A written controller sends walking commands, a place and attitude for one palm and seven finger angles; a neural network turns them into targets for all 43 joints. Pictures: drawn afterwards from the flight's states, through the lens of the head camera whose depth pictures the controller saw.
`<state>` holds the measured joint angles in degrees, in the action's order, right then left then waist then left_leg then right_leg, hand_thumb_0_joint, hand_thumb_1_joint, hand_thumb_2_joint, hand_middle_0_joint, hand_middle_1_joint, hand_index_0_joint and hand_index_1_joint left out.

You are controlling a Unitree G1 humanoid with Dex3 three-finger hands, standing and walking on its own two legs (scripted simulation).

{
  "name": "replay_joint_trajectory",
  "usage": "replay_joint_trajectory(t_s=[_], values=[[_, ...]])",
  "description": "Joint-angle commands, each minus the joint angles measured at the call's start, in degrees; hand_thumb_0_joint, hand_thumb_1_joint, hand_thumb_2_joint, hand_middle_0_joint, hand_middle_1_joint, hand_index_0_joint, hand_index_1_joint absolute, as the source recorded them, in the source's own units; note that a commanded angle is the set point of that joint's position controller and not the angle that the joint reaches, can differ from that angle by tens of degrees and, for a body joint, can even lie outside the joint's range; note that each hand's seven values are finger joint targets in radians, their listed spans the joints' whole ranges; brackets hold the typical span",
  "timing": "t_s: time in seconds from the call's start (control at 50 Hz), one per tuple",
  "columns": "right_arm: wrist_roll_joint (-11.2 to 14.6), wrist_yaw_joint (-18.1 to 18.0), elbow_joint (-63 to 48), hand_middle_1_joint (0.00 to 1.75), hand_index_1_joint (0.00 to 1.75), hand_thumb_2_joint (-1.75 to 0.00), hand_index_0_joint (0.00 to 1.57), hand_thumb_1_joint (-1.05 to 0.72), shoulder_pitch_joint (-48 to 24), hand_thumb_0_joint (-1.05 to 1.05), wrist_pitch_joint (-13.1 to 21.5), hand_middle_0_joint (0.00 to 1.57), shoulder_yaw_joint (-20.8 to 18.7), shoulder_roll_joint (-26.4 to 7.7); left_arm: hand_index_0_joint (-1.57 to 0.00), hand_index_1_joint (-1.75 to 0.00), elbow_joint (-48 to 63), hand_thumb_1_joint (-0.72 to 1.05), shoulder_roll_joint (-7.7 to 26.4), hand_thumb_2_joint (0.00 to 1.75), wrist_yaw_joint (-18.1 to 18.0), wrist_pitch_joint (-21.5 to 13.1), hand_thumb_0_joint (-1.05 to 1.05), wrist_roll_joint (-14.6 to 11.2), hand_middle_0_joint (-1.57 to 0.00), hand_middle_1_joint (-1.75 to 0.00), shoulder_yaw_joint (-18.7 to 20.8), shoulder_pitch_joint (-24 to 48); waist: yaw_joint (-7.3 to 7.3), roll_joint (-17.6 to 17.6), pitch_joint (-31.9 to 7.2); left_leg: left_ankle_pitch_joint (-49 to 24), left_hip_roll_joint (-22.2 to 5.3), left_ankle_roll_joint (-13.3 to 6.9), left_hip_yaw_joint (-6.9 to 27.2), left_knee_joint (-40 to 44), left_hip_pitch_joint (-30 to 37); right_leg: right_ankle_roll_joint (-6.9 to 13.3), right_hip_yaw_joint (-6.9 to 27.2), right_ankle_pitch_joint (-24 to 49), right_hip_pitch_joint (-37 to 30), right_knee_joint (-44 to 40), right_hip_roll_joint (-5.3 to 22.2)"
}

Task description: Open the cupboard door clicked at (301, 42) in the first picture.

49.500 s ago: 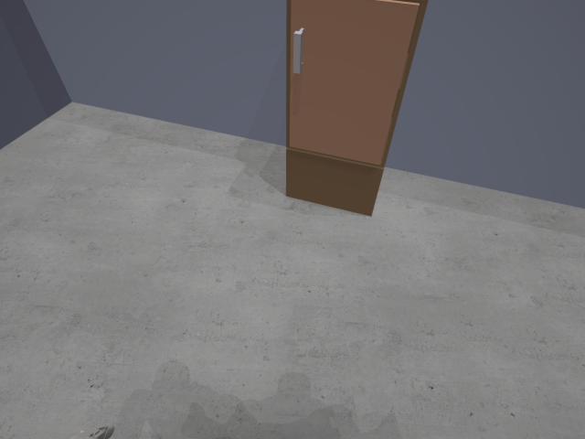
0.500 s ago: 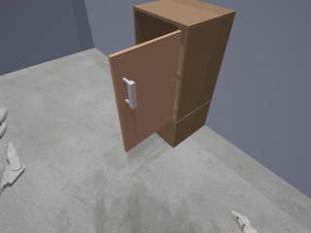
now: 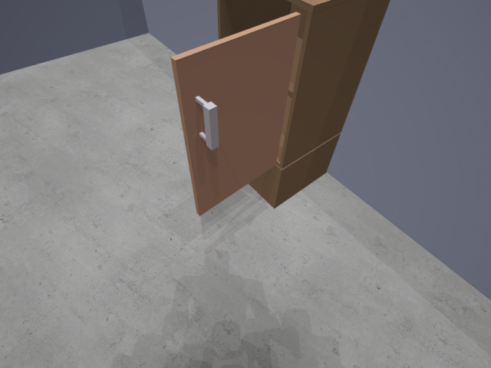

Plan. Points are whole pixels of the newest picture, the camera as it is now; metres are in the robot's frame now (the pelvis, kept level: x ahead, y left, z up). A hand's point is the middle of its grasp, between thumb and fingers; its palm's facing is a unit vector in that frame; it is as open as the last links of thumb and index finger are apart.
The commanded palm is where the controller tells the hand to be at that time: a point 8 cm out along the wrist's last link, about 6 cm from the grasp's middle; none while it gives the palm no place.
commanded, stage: let the arm hang, fingers relaxed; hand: left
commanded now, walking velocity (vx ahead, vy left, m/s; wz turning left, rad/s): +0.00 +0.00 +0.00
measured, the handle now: (206, 122) +0.67 +0.12 -0.02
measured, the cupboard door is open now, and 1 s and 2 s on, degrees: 93 93 93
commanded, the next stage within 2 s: look to check the result in 0.76 s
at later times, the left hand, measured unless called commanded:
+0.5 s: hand out of the picture +0.01 +0.21 -0.16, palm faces +0.02 -0.96 -0.26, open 7.3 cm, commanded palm none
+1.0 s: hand out of the picture +0.05 +0.24 -0.16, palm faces +0.00 -0.96 -0.29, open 7.3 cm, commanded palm none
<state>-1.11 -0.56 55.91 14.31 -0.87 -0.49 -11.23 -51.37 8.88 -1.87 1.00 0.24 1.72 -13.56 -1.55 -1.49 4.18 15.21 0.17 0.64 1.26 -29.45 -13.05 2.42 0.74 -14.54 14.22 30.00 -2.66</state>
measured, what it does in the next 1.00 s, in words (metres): stands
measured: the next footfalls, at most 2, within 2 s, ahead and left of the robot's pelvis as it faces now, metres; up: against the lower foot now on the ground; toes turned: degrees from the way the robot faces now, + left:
none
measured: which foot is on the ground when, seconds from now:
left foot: down 0.00-1.00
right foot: down 0.00-1.00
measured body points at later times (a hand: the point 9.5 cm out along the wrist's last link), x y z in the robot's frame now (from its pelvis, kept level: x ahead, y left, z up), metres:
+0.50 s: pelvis -0.01 +0.01 +0.01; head +0.00 +0.00 +0.46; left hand +0.01 +0.26 -0.14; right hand -0.01 -0.22 -0.16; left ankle +0.01 +0.13 -0.74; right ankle +0.02 -0.09 -0.74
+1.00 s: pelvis +0.00 +0.02 +0.01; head +0.02 +0.01 +0.46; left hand +0.05 +0.29 -0.13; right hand +0.03 -0.24 -0.15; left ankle +0.01 +0.13 -0.74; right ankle +0.02 -0.09 -0.74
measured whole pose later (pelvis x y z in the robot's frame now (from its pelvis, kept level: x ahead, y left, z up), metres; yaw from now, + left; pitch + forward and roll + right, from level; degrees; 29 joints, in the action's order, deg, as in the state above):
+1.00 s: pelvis +0.00 +0.02 +0.01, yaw +0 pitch -2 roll +0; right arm -1.0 -0.8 64.6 10.5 0.0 -0.9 -13.7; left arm -64.9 14.5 -1.0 -0.3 1.0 1.5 -8.5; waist -0.4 0.7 4.2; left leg 10.1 1.4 -0.7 1.0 -20.4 -8.5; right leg 1.0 1.3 -9.7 9.7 21.1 -1.3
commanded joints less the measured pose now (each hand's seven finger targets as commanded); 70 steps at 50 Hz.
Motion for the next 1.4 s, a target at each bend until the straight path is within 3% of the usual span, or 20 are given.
replay_joint_trajectory(t_s=[0.0, 0.04, 0.12, 0.32, 0.56, 0.74, 0.9, 0.98, 1.38], values=[[-0.3, -1.1, 0.0, 0.30, 0.30, -0.90, 0.20, -0.90, 0.9, 0.00, 1.3, 0.20, -0.9, -5.2, -0.20, -0.30, -1.8, 0.90, 9.4, 0.90, 0.3, -2.0, 0.00, 0.3, -0.20, -0.30, 1.4, -0.7, 1.22, 9.6, -8.0, -10.8, -5.0, -2.3, 3.3, 6.2, 2.1, 1.1, 6.6, 13.4, -6.7, -8.4, 7.0], [-0.2, -1.2, 1.7, 0.30, 0.30, -0.90, 0.20, -0.90, 1.9, 0.00, 1.0, 0.20, -1.0, -5.3, -0.20, -0.30, -4.2, 0.90, 9.1, 0.90, 0.3, -1.9, 0.00, 0.2, -0.20, -0.30, 0.9, -0.1, 1.14, 5.7, -5.4, -7.3, -4.9, -2.3, 3.5, 7.8, 1.2, 1.1, 6.4, 9.3, -5.5, -10.3, 6.7], [-0.1, -1.3, 4.4, 0.30, 0.30, -0.90, 0.20, -0.90, 3.4, 0.00, 0.8, 0.20, -1.0, -5.7, -0.20, -0.30, -7.8, 0.90, 9.9, 0.90, 0.4, -1.8, 0.00, 0.1, -0.20, -0.30, 0.5, 0.2, 1.07, 3.0, -2.6, -5.4, -5.0, -2.5, 3.7, 9.4, 1.5, 1.1, 6.2, 4.5, -3.9, -12.5, 6.7], [-0.3, -1.1, 6.7, 0.30, 0.30, -0.90, 0.20, -0.90, 4.4, 0.00, 0.5, 0.20, -1.3, -6.3, -0.20, -0.30, -10.9, 0.90, 10.9, 0.90, 0.3, -1.5, 0.00, 0.3, -0.20, -0.30, 0.8, 0.6, 0.80, 0.5, 0.4, 0.7, -4.3, -2.8, 3.5, 11.1, 1.0, 0.9, 7.1, -5.0, -0.4, -14.6, 6.8], [-0.3, -1.1, 6.6, 0.30, 0.30, -0.90, 0.20, -0.90, 1.8, 0.00, 1.1, 0.20, -1.5, -7.2, -0.20, -0.30, -11.0, 0.90, 11.3, 0.90, 0.4, -1.9, 0.00, 0.4, -0.20, -0.30, 1.1, 1.7, 1.08, 2.1, 0.4, -1.2, -4.6, -2.8, 4.4, 12.0, 0.8, 0.8, 6.8, -1.8, -1.1, -13.5, 7.1], [-0.2, -1.1, 6.2, 0.30, 0.30, -0.90, 0.20, -0.90, -0.6, 0.00, 1.6, 0.20, -1.7, -9.0, -0.20, -0.30, -10.9, 0.90, 12.6, 0.90, 0.4, -2.3, 0.00, 0.4, -0.20, -0.30, 1.2, 3.5, 1.09, 3.4, -2.0, -6.1, -5.4, -2.6, 4.8, 12.3, 2.7, 0.8, 6.1, 4.1, -3.6, -12.6, 7.5], [-0.1, -1.0, 6.1, 0.30, 0.30, -0.90, 0.20, -0.90, -2.9, 0.00, 1.6, 0.20, -1.7, -10.8, -0.20, -0.30, -11.0, 0.90, 14.2, 0.90, 0.6, -2.4, 0.00, 0.5, -0.20, -0.30, 1.1, 5.0, 1.16, 3.2, -1.9, -6.3, -5.6, -2.6, 5.2, 13.0, 3.6, 0.6, 6.1, 4.2, -4.1, -13.2, 7.8], [0.0, -0.9, 5.9, 0.30, 0.30, -0.90, 0.20, -0.90, -3.7, 0.00, 1.6, 0.20, -1.8, -12.0, -0.20, -0.30, -10.9, 0.90, 15.3, 0.90, 0.6, -2.6, 0.00, 0.4, -0.20, -0.30, 1.1, 5.6, 1.09, 1.0, -3.2, -8.1, -5.6, -2.6, 5.2, 12.7, 5.0, 0.6, 6.1, 5.7, -4.7, -13.5, 7.9], [0.0, -0.8, 5.9, 0.30, 0.30, -0.90, 0.20, -0.90, -7.1, 0.00, 1.8, 0.20, -1.6, -14.9, -0.20, -0.30, -10.9, 0.90, 17.9, 0.90, 0.6, -3.1, 0.00, 0.4, -0.20, -0.30, 1.1, 7.8, 1.14, 2.0, -5.3, -13.2, -6.0, -2.1, 4.6, 13.2, 7.9, 0.4, 5.9, 12.7, -7.4, -14.1, 8.7]])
